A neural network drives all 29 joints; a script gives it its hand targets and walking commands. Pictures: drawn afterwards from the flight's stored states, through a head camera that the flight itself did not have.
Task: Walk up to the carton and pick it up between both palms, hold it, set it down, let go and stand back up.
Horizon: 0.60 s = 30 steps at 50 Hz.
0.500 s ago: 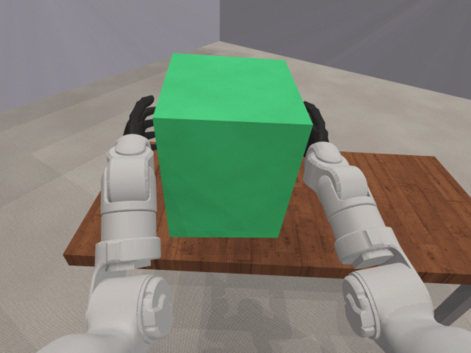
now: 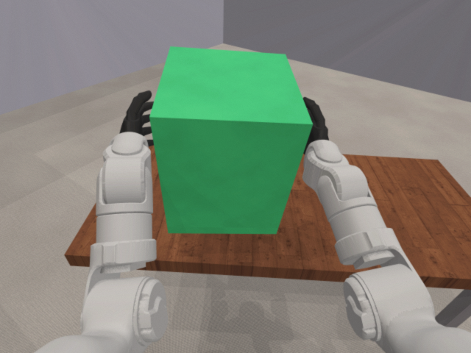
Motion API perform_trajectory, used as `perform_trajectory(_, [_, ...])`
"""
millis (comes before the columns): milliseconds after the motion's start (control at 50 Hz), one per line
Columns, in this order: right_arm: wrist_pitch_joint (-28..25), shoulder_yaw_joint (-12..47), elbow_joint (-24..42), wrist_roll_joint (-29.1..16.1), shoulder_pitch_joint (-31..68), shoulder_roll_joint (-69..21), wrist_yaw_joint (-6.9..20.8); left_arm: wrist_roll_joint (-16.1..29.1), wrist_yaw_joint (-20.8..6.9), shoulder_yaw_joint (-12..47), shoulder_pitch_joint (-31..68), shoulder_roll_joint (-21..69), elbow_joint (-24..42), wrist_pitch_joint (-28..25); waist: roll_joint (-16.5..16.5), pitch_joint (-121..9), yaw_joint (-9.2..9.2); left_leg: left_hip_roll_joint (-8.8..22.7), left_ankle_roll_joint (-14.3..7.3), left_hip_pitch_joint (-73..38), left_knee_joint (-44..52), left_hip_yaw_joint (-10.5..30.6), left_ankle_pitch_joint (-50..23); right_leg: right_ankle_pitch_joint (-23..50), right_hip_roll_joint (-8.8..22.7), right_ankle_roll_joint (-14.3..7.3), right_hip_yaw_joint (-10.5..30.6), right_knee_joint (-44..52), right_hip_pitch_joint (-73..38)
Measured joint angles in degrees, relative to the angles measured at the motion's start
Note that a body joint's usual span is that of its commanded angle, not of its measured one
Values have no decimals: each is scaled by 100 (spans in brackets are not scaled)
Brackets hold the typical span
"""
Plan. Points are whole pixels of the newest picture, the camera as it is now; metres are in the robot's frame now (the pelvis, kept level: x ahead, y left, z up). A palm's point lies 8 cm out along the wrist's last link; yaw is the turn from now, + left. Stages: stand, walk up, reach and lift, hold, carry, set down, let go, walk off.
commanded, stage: hold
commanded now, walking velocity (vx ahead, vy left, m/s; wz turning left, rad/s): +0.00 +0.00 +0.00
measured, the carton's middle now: (225, 145) +0.40 +0.00 +0.20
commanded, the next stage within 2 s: none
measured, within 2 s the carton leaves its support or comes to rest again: neither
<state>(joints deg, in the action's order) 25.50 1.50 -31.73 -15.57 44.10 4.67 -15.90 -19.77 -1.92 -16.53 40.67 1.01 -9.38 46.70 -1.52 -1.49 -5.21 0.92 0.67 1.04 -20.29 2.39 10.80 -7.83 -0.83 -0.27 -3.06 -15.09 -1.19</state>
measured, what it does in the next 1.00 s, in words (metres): stands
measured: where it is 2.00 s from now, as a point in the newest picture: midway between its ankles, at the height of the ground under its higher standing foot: outside the picture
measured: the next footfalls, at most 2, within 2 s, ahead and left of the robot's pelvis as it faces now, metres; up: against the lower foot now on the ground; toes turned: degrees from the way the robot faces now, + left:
none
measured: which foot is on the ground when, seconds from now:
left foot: down 0.00-1.00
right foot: down 0.00-1.00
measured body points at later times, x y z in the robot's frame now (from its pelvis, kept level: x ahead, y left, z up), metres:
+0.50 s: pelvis +0.00 +0.00 +0.00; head -0.07 +0.02 +0.44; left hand +0.38 +0.14 +0.23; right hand +0.37 -0.15 +0.21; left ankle +0.02 +0.12 -0.75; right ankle +0.02 -0.11 -0.75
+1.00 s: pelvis -0.01 +0.00 +0.00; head -0.07 +0.03 +0.44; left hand +0.37 +0.15 +0.23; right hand +0.37 -0.14 +0.21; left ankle +0.02 +0.12 -0.75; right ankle +0.02 -0.11 -0.75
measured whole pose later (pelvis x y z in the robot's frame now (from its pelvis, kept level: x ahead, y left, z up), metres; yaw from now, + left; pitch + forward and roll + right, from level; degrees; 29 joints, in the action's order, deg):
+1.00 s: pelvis -0.01 +0.00 +0.00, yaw +0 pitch -8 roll -1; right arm 25.8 -0.2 -34.0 -14.9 45.1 3.7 -15.6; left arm -21.0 -2.0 -17.5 41.9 1.3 -11.0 47.2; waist -1.9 -0.8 -5.1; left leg 0.5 0.4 2.0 -20.4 2.3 10.2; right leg -7.5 -0.6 -0.1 -2.6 -15.4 -0.3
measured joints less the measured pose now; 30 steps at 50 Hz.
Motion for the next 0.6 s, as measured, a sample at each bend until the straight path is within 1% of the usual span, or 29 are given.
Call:
perform_trajectory(60, [84, -116, -257, 75, 94, -87, 35, -179, -88, -191, 67, 81, -195, 41, -49, 76, -22, -17, -7, -164, 76, -17, -16, -21, 17, 0, 20, -1, -124])
perform_trajectory(100, [129, -186, -377, 139, 117, -127, 68, -244, -111, -287, 126, 121, -311, 90, -75, 81, -4, -31, -17, -159, 129, -37, -52, -22, 31, 2, 40, -24, -79])
perform_trajectory(140, [104, -157, -323, 158, 67, -129, 67, -188, -74, -242, 116, 98, -261, 115, -91, 47, -6, -40, -18, -57, 130, -32, -80, -16, 40, 0, 36, -52, 32])
perform_trajectory(200, [16, -60, -51, 75, -38, -56, 22, -62, -24, -37, 56, 13, -61, 63, -69, 54, -7, -31, -10, 66, 40, -3, -63, 4, 28, 1, 12, -45, 99])
perform_trajectory(260, [9, -54, 54, 17, -19, -4, 11, -55, -5, 38, 55, 0, 21, 31, -20, 122, -11, -16, -8, 60, -52, 4, -11, 14, 9, 4, 9, -28, 43])
perform_trajectory(340, [69, -112, -135, 49, 60, -22, 64, -152, -19, -101, 89, 92, -100, 64, -4, 92, -10, -30, -28, 6, 30, -30, -42, 23, 24, 13, 46, -13, 30])
perform_trajectory(460, [63, -128, -197, 118, 67, -46, 86, -126, -6, -119, 87, 85, -163, 43, 11, 57, -34, -34, -26, 13, 62, -31, -73, 30, 26, 10, 50, -17, 53])
perform_trajectory(560, [14, -224, -452, 218, 200, -66, 124, -165, -11, -245, 323, 79, -491, -14, -24, 41, 36, -38, -31, 27, 155, -73, -128, 30, 31, 2, 92, -53, 139])
perform_trajectory(600, [-6, -192, -431, 201, 207, -50, 116, -138, -3, -213, 338, 49, -464, -6, -33, 30, 45, -31, -22, 79, 151, -65, -141, 42, 23, -7, 85, -45, 181])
